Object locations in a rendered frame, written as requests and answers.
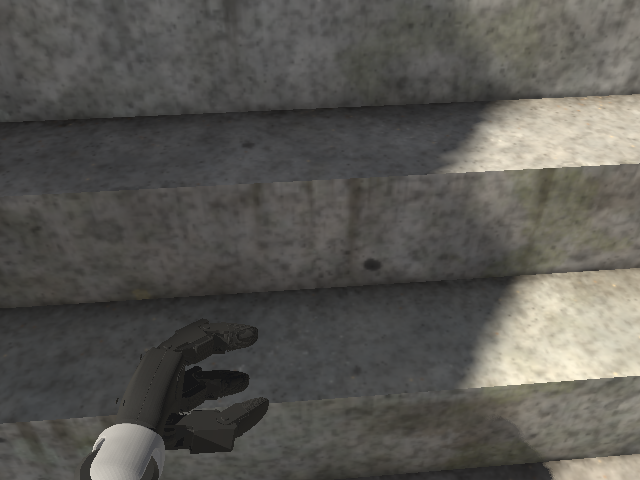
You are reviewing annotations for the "robot left forearm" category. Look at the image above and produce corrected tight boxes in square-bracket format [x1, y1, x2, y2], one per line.
[74, 423, 165, 480]

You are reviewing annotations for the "left robot hand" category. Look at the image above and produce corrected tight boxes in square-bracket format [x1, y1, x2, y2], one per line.
[114, 318, 269, 454]

